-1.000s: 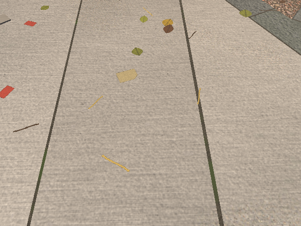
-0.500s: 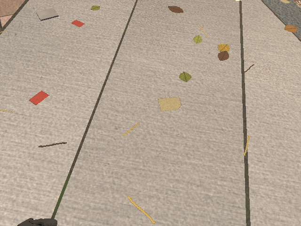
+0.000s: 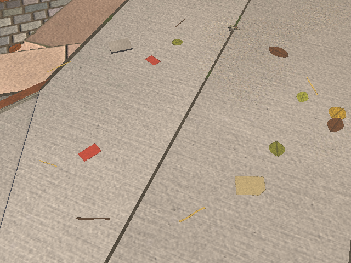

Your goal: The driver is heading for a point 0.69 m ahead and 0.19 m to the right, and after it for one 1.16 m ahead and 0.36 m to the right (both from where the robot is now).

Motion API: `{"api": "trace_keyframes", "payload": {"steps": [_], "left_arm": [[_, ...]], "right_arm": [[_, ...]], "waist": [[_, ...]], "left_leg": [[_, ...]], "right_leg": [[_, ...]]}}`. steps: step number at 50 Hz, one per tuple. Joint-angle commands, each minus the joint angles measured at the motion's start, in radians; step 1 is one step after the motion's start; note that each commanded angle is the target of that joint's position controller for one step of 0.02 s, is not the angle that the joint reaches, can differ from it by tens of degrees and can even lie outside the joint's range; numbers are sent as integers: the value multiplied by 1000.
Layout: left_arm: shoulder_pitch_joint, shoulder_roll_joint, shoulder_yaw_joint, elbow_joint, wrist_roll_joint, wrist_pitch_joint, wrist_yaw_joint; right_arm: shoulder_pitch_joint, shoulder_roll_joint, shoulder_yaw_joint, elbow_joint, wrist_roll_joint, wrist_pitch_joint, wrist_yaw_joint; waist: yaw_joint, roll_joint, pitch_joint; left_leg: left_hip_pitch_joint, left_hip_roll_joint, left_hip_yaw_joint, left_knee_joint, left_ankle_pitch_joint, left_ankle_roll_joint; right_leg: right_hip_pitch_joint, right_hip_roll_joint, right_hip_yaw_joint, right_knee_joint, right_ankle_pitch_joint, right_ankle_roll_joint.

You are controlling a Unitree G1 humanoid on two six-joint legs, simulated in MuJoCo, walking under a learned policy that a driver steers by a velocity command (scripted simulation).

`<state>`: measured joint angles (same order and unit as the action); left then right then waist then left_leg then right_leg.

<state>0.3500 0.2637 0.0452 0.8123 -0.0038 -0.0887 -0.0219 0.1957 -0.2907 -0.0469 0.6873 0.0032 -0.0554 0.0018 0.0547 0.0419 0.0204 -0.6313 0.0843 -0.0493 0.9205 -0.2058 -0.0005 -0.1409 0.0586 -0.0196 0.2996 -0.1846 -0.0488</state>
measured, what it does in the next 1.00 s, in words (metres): walks ahead, turning right: left foot, then right foot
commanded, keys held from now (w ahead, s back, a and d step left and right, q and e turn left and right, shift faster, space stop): w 0.20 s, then w+e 0.48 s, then e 0.32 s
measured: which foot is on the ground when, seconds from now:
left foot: up 0.00-0.22, down 0.24-0.78, up 0.80-1.00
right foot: down 0.00-0.24, up 0.26-0.74, down 0.76-1.00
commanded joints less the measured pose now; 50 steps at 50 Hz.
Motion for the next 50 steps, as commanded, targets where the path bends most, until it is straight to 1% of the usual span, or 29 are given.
{"api": "trace_keyframes", "payload": {"steps": [1,5,8,10,11,12,13,14,15,16,17,19,21,24,28,33,35,36,37,38,39,40,41,42,43,44,45,47,50], "left_arm": [[-55,175,40,-65,-10,-13,9],[26,192,42,-23,-21,3,11],[45,206,47,-1,-25,20,17],[22,222,51,1,-26,31,23],[28,201,42,0,-23,34,24],[19,148,17,-29,1,30,25],[150,28,-20,-47,-2,12,20],[94,136,6,-28,-26,-1,17],[2,185,24,-58,-45,-7,14],[-45,175,23,-67,-39,-7,17],[-65,164,27,-70,-26,0,18],[-23,128,28,-57,-27,27,18],[-24,98,25,-59,-26,47,20],[-85,86,26,-84,-20,54,19],[-208,60,13,-122,-17,43,-6],[-346,57,7,-203,-17,42,-36],[-332,79,19,-223,-13,44,-47],[-280,100,31,-218,-7,46,-48],[-165,137,52,-194,-6,45,-46],[-18,190,82,-161,-3,44,-32],[43,282,101,-150,-2,55,-5],[-18,347,102,-204,15,49,-6],[-7,266,86,-221,10,52,-11],[-60,225,74,-220,1,48,-11],[-109,196,68,-215,-13,47,-8],[-149,172,62,-223,-16,51,0],[-170,171,60,-234,-1,55,4],[-192,186,66,-236,10,58,9],[-185,207,73,-228,1,72,29]], "right_arm": [[-75,-25,2,-76,-2,-22,8],[-189,-33,2,-104,13,-31,25],[-219,-56,-6,-122,15,-37,38],[-124,-91,-25,-99,9,-39,37],[9,-134,-48,-61,3,-38,28],[194,-207,-71,-32,-11,-35,16],[240,-281,-85,-14,-13,-27,15],[251,-179,-61,-16,-3,-25,14],[192,-145,-47,-14,-1,-27,11],[127,-122,-38,-15,-5,-29,11],[77,-92,-31,-13,-9,-34,14],[29,-68,-28,-3,-18,-50,17],[15,-76,-34,18,-17,-65,16],[27,-98,-43,49,-23,-69,5],[47,-127,-48,75,-15,-59,-7],[131,-162,-61,124,6,-23,-13],[109,-184,-67,121,10,-4,-20],[97,-198,-71,114,12,7,-29],[84,-204,-71,107,13,17,-37],[66,-195,-66,97,19,17,-42],[117,-110,-39,70,-22,3,-37],[220,-51,-7,34,-30,-24,-15],[117,-162,-33,46,-4,-40,-3],[33,-157,-31,8,22,-43,-3],[18,-136,-29,15,9,-38,-17],[19,-146,-35,18,-8,-25,-28],[35,-149,-38,18,-9,-8,-30],[70,-118,-33,23,-14,11,-36],[36,-95,-23,13,-19,21,-44]], "waist": [[-8,-111,4],[33,-114,24],[17,-123,33],[-53,-129,-24],[-117,-110,-111],[-194,-18,-263],[-132,251,-395],[-180,159,-368],[-174,111,-216],[-143,55,-145],[-116,47,-85],[-64,70,-55],[-44,42,-23],[-50,13,8],[-94,-5,40],[-138,-14,77],[-104,15,54],[-71,42,10],[-9,48,-56],[74,21,-133],[49,-178,-231],[-38,-323,-434],[55,-116,-487],[36,-99,-339],[-7,-16,-208],[-36,-26,-154],[-66,-56,-133],[-95,-82,-135],[-88,-103,-165]], "left_leg": [[11,8,14,-189,171,-11],[64,-26,32,-339,267,-4],[71,-39,29,-401,181,32],[228,-75,64,-448,140,67],[443,-82,68,-461,151,97],[749,95,-115,-419,182,162],[1052,328,-555,-505,-7,311],[1007,316,-627,-580,-154,297],[884,284,-473,-604,-130,253],[758,242,-362,-630,-54,228],[656,208,-281,-667,12,217],[534,174,-172,-735,91,206],[482,174,-87,-776,175,212],[498,165,20,-796,265,205],[522,138,149,-807,295,170],[708,194,200,-737,403,151],[746,195,232,-626,707,126],[753,186,243,-523,917,110],[728,166,252,-362,1016,89],[615,118,270,-140,915,43],[322,28,262,188,215,-18],[-10,-170,90,542,-492,-73],[-38,-102,-74,564,-440,-54],[-75,-64,-56,501,-360,-35],[-77,-28,-35,414,-298,-40],[-36,-6,-33,348,-255,-47],[38,-2,-36,320,-229,-51],[95,-21,-19,239,-201,-76],[101,-48,-18,85,-119,-105]], "right_leg": [[-10,-237,149,-157,230,-163],[42,-260,131,-138,219,-144],[136,-305,147,-87,277,-122],[156,-290,117,37,498,-93],[96,-242,88,202,576,-68],[-101,-186,54,497,348,-30],[-480,-19,34,840,-325,30],[-588,-55,153,960,-394,26],[-642,-96,145,976,-307,19],[-615,-139,123,939,-221,23],[-588,-162,119,891,-163,32],[-491,-190,126,855,-97,44],[-494,-193,130,827,-56,59],[-556,-190,145,713,81,72],[-518,-172,70,477,265,57],[-578,-149,3,342,182,9],[-512,-100,-50,320,86,-23],[-432,-54,-87,326,38,-40],[-292,-10,-102,303,45,-62],[-56,10,-73,205,191,-98],[258,-185,194,247,571,-167],[549,-461,742,185,701,-426],[515,-420,652,144,684,-381],[387,-371,497,136,666,-332],[226,-311,405,112,627,-281],[104,-284,360,85,601,-261],[-3,-259,335,57,602,-254],[-99,-234,295,43,662,-256],[-121,-205,271,66,660,-234]]}}
Keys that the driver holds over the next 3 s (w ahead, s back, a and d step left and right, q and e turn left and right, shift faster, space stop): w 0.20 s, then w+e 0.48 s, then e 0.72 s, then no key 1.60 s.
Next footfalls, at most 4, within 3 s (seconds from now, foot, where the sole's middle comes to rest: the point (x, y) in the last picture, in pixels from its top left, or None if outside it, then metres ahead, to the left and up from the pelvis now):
0.24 left None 0.30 0.15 -0.78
0.76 right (227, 241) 0.57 -0.12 -0.78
1.24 left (185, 202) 0.73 0.05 -0.78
1.62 right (232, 251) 0.54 -0.13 -0.78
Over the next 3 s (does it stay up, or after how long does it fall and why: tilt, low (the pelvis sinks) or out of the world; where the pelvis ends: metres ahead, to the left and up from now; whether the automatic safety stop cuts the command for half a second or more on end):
stays up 0.59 -0.01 -0.01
